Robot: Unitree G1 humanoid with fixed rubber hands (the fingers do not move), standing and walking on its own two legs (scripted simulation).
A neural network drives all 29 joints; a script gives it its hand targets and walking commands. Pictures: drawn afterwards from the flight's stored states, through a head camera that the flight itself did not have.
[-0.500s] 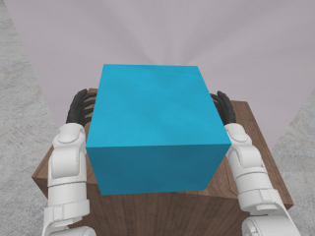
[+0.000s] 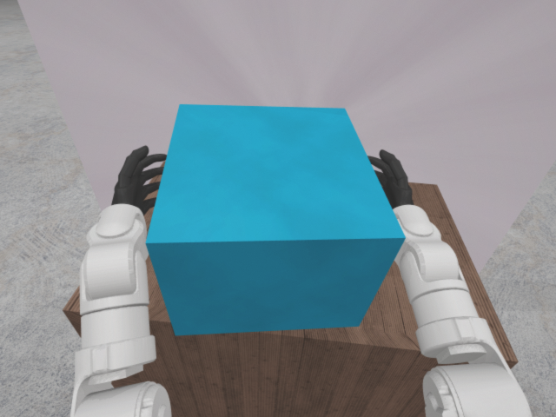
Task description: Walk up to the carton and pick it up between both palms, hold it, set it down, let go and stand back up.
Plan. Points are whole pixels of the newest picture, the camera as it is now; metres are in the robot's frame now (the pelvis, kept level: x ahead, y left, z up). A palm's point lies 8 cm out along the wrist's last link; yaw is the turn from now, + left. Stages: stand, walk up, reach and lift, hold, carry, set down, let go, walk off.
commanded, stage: hold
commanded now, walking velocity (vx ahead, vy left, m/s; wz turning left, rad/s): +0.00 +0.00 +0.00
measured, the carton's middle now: (267, 212) +0.39 +0.00 +0.14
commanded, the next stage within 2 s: none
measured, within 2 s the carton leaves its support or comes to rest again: neither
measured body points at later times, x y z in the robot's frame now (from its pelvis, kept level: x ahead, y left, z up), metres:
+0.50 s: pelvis +0.00 +0.00 +0.00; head -0.04 +0.02 +0.45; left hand +0.37 +0.19 +0.19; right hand +0.38 -0.18 +0.18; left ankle +0.00 +0.10 -0.75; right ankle +0.03 -0.11 -0.75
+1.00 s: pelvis +0.00 +0.00 +0.00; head -0.04 +0.02 +0.45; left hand +0.37 +0.19 +0.19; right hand +0.38 -0.18 +0.18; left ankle +0.00 +0.10 -0.75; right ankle +0.03 -0.11 -0.75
